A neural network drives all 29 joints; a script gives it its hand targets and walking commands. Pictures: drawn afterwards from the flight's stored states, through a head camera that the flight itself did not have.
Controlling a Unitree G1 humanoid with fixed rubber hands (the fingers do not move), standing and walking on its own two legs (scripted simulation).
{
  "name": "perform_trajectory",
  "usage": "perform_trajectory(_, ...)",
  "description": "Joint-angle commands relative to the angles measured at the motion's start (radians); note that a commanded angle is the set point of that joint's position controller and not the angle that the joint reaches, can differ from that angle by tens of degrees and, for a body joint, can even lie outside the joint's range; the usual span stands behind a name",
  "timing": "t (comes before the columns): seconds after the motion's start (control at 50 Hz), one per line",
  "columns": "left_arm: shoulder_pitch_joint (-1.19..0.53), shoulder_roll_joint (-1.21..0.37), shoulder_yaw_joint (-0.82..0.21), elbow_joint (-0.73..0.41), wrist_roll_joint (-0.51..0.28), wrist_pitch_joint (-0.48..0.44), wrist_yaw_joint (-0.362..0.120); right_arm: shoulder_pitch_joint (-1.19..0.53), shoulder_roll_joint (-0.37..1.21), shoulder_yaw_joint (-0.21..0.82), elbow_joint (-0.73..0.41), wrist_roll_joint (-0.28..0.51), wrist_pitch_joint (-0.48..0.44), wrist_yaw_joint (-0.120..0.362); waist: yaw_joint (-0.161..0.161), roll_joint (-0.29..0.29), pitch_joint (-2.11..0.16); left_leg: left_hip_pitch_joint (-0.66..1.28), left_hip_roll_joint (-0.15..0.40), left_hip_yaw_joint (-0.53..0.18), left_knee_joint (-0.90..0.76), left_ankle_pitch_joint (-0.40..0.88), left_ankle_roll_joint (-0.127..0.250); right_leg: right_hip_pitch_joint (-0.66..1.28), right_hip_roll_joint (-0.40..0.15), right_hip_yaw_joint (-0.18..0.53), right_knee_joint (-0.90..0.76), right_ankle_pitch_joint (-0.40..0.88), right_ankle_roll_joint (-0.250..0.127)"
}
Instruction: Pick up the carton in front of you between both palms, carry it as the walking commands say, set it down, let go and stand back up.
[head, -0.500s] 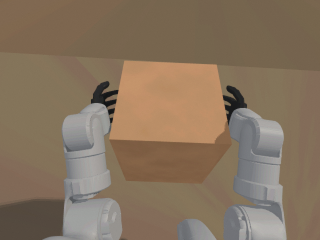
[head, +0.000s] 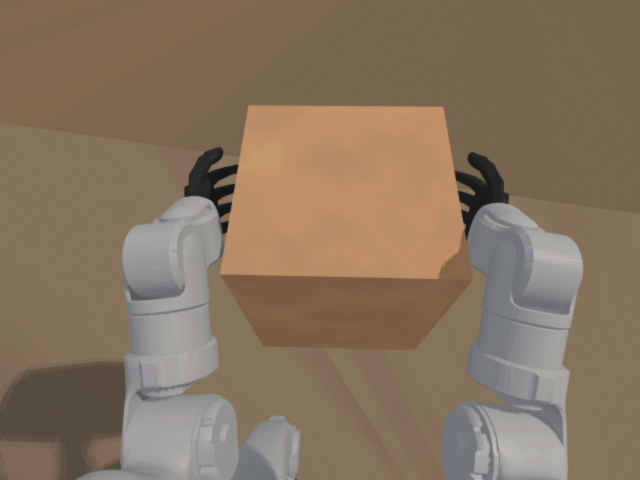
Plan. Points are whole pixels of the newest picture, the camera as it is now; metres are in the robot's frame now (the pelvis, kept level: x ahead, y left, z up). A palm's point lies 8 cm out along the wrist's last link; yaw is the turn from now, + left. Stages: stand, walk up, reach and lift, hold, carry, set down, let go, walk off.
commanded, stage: carry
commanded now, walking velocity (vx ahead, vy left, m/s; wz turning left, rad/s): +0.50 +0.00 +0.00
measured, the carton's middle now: (341, 242) +0.37 +0.02 +0.08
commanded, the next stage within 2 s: none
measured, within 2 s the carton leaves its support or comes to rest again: neither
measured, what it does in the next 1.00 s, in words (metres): climbs: left foot, then right foot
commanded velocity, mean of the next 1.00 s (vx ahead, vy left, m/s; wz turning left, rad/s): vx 0.50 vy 0.00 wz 0.00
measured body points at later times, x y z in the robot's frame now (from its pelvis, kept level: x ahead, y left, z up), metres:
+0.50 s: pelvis +0.30 +0.03 +0.03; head +0.33 +0.04 +0.47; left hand +0.67 +0.17 +0.17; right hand +0.66 -0.13 +0.18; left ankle +0.25 +0.12 -0.71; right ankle +0.41 -0.10 -0.64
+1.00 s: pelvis +0.60 +0.02 +0.05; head +0.62 +0.01 +0.50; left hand +0.97 +0.18 +0.21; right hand +0.97 -0.13 +0.21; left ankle +0.75 +0.13 -0.64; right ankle +0.51 -0.08 -0.68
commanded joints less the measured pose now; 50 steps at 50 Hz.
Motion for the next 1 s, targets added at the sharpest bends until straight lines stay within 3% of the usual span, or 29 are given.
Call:
perform_trajectory(0.0, -0.688, -0.837, -0.682, -0.089, -0.346, 0.013, -0.13, -0.612, 0.744, 0.643, -0.004, 0.234, -0.016, 0.069, -0.011, -0.135, -0.412, -0.024, 0.025, 0.012, -0.212, 0.062, -0.008, 0.373, -0.239, 0.241, -0.158, 0.311, -0.155)
perform_trajectory(0.08, -0.621, -0.793, -0.64, -0.012, -0.288, 0.038, -0.123, -0.595, 0.728, 0.635, 0.045, 0.243, 0.009, 0.081, -0.019, -0.174, -0.353, 0.154, -0.045, 0.135, -0.473, 0.087, 0.013, 0.327, -0.206, 0.136, -0.133, 0.467, -0.098)
perform_trajectory(0.1, -0.616, -0.79, -0.631, 0.005, -0.276, 0.042, -0.122, -0.597, 0.732, 0.632, 0.061, 0.248, 0.013, 0.086, -0.044, -0.186, -0.358, 0.246, -0.077, 0.171, -0.521, 0.087, 0.024, 0.305, -0.203, 0.11, -0.077, 0.572, -0.079)
perform_trajectory(0.12, -0.614, -0.789, -0.622, 0.022, -0.265, 0.045, -0.121, -0.59, 0.738, 0.628, 0.086, 0.254, 0.013, 0.09, -0.093, -0.161, -0.392, 0.417, -0.122, 0.22, -0.604, 0.116, 0.032, 0.261, -0.18, 0.047, 0.061, 0.669, -0.044)
perform_trajectory(0.14, -0.605, -0.786, -0.614, 0.041, -0.251, 0.048, -0.119, -0.572, 0.734, 0.617, 0.119, 0.257, 0.011, 0.092, -0.134, -0.081, -0.478, 0.679, -0.102, 0.172, -0.607, 0.094, 0.046, 0.15, -0.141, -0.001, 0.246, 0.645, -0.003)
perform_trajectory(0.16, -0.598, -0.789, -0.604, 0.05, -0.241, 0.05, -0.116, -0.555, 0.732, 0.605, 0.132, 0.257, 0.008, 0.094, -0.163, 0.09, -0.551, 0.895, 0.142, -0.239, -0.691, -0.13, 0.117, -0.08, -0.083, 0.003, 0.503, 0.325, 0.049)
perform_trajectory(0.18, -0.616, -0.8, -0.59, 0.048, -0.234, 0.05, -0.115, -0.601, 0.745, 0.612, 0.138, 0.263, -0.001, 0.095, -0.17, 0.327, -0.552, 1.065, 0.312, -0.704, -0.821, -0.037, 0.244, -0.398, 0.08, 0.057, 0.706, -0.142, 0.068)
perform_trajectory(0.2, -0.668, -0.814, -0.589, 0.031, -0.228, 0.043, -0.111, -0.633, 0.785, 0.625, 0.106, 0.291, -0.005, 0.102, -0.156, 0.247, -0.522, 1.055, 0.315, -0.704, -0.799, 0.05, 0.258, -0.491, 0.035, 0.143, 0.86, -0.152, 0.042)
perform_trajectory(0.24, -0.685, -0.87, -0.585, 0.01, -0.22, 0.028, -0.106, -0.752, 0.891, 0.694, 0.01, 0.368, -0.024, 0.122, -0.161, 0.035, -0.476, 0.94, 0.268, -0.489, -0.717, 0.282, 0.222, -0.53, -0.029, 0.147, 0.905, -0.068, 0.024)
perform_trajectory(0.26, -0.68, -0.888, -0.588, 0.005, -0.216, 0.02, -0.106, -0.804, 0.925, 0.726, -0.03, 0.401, -0.035, 0.128, -0.143, 0.025, -0.47, 0.89, 0.248, -0.419, -0.727, 0.287, 0.196, -0.512, -0.048, 0.153, 0.863, -0.039, 0.021)
perform_trajectory(0.28, -0.673, -0.895, -0.592, -0.006, -0.207, 0.011, -0.104, -0.825, 0.942, 0.741, -0.055, 0.424, -0.045, 0.132, -0.126, 0.043, -0.481, 0.863, 0.231, -0.367, -0.749, 0.236, 0.176, -0.485, -0.057, 0.152, 0.825, -0.015, 0.02)
perform_trajectory(0.32, -0.648, -0.88, -0.606, -0.03, -0.192, -0.002, -0.098, -0.807, 0.934, 0.752, -0.083, 0.438, -0.059, 0.133, -0.121, 0.073, -0.488, 0.855, 0.22, -0.314, -0.769, 0.224, 0.182, -0.486, -0.057, 0.126, 0.791, 0.003, 0.024)
perform_trajectory(0.38, -0.621, -0.826, -0.622, -0.069, -0.183, -0.006, -0.085, -0.75, 0.868, 0.746, -0.101, 0.432, -0.058, 0.126, -0.134, 0.074, -0.469, 0.888, 0.22, -0.253, -0.794, 0.251, 0.213, -0.558, -0.072, 0.095, 0.674, 0.035, 0.043)
perform_trajectory(0.44, -0.597, -0.771, -0.629, -0.08, -0.189, 0.011, -0.081, -0.684, 0.799, 0.723, -0.075, 0.401, -0.04, 0.115, -0.143, 0.089, -0.428, 0.862, 0.196, -0.164, -0.811, 0.307, 0.199, -0.507, -0.082, 0.07, 0.46, 0.093, 0.048)
perform_trajectory(0.52, -0.575, -0.746, -0.62, -0.034, -0.199, 0.04, -0.09, -0.621, 0.75, 0.682, -0.003, 0.347, -0.012, 0.109, -0.133, 0.128, -0.367, 0.808, 0.157, -0.047, -0.782, 0.495, 0.141, -0.322, -0.009, -0.056, 0.201, 0.116, 0.023)
perform_trajectory(0.54, -0.573, -0.747, -0.615, -0.016, -0.202, 0.045, -0.093, -0.611, 0.745, 0.671, 0.015, 0.334, -0.008, 0.108, -0.108, 0.146, -0.374, 0.789, 0.149, -0.018, -0.723, 0.626, 0.118, -0.228, 0.031, -0.098, 0.153, 0.104, 0.013)
perform_trajectory(0.56, -0.563, -0.752, -0.61, 0.01, -0.203, 0.048, -0.096, -0.602, 0.74, 0.66, 0.03, 0.324, -0.004, 0.107, -0.061, 0.132, -0.404, 0.741, 0.13, 0.043, -0.59, 0.756, 0.082, -0.06, 0.075, -0.145, 0.07, 0.149, 0.001)
perform_trajectory(0.58, -0.553, -0.754, -0.602, 0.041, -0.205, 0.047, -0.097, -0.589, 0.736, 0.651, 0.046, 0.314, -0.001, 0.106, -0.014, 0.086, -0.479, 0.627, 0.096, 0.091, -0.411, 0.752, 0.036, 0.204, 0.07, -0.107, 0.045, 0.155, -0.024)
perform_trajectory(0.6, -0.527, -0.747, -0.592, 0.059, -0.205, 0.046, -0.099, -0.6, 0.734, 0.643, 0.05, 0.305, 0.002, 0.103, 0.025, -0.044, -0.569, 0.395, 0.042, 0.095, -0.161, 0.434, -0.009, 0.449, -0.148, 0.256, -0.026, -0.065, -0.083)
perform_trajectory(0.62, -0.569, -0.76, -0.597, 0.057, -0.213, 0.039, -0.099, -0.6, 0.752, 0.626, 0.045, 0.294, 0.004, 0.101, 0.012, -0.334, -0.58, 0.068, -0.12, 0.041, 0.062, -0.133, -0.035, 0.619, -0.352, 0.747, -0.142, 0.047, -0.221)
perform_trajectory(0.64, -0.59, -0.801, -0.609, 0.033, -0.24, 0.037, -0.106, -0.649, 0.761, 0.626, 0.043, 0.285, 0.001, 0.098, 0.01, -0.266, -0.533, -0.045, -0.09, -0.061, 0.221, -0.182, -0.004, 0.606, -0.351, 0.77, -0.141, 0.164, -0.233)
perform_trajectory(0.68, -0.712, -0.895, -0.672, -0.055, -0.317, 0.021, -0.126, -0.669, 0.812, 0.618, 0.04, 0.278, -0.011, 0.098, 0.006, -0.064, -0.486, -0.087, -0.034, -0.074, 0.279, -0.11, 0.02, 0.501, -0.314, 0.567, -0.064, 0.354, -0.201)
perform_trajectory(0.7, -0.766, -0.933, -0.698, -0.091, -0.347, 0.01, -0.135, -0.673, 0.83, 0.619, 0.032, 0.271, -0.019, 0.097, -0.006, -0.047, -0.476, -0.076, -0.009, -0.077, 0.232, -0.076, 0.025, 0.453, -0.296, 0.506, -0.077, 0.336, -0.17)
perform_trajectory(0.74, -0.807, -0.959, -0.724, -0.128, -0.383, -0.009, -0.145, -0.678, 0.84, 0.629, 0.011, 0.255, -0.034, 0.091, -0.024, -0.093, -0.485, -0.04, 0.001, -0.057, 0.168, -0.038, 0.021, 0.405, -0.272, 0.422, -0.113, 0.246, -0.143)
perform_trajectory(0.84, -0.723, -0.868, -0.703, -0.123, -0.366, -0.003, -0.134, -0.628, 0.764, 0.646, -0.02, 0.238, -0.032, 0.07, -0.013, -0.111, -0.443, -0.089, 0.025, -0.006, -0.062, 0.02, -0.008, 0.412, -0.26, 0.298, -0.148, 0.284, -0.174)
perform_trajectory(0.88, -0.671, -0.826, -0.68, -0.089, -0.339, 0.012, -0.127, -0.603, 0.736, 0.646, -0.008, 0.238, -0.017, 0.068, -0.008, -0.132, -0.413, -0.034, 0.024, 0.017, -0.222, 0.067, -0.009, 0.392, -0.238, 0.237, -0.157, 0.33, -0.156)
perform_trajectory(0.94, -0.624, -0.792, -0.649, -0.031, -0.299, 0.033, -0.124, -0.596, 0.723, 0.64, 0.026, 0.243, 0.004, 0.077, -0.007, -0.16, -0.36, 0.089, -0.024, 0.106, -0.42, 0.096, 0.007, 0.354, -0.207, 0.152, -0.148, 0.452, -0.114)
perform_trajectory(0.98, -0.617, -0.787, -0.631, 0.004, -0.277, 0.042, -0.122, -0.599, 0.729, 0.633, 0.06, 0.251, 0.013, 0.086, -0.042, -0.187, -0.354, 0.239, -0.079, 0.175, -0.518, 0.088, 0.027, 0.317, -0.201, 0.105, -0.072, 0.61, -0.079)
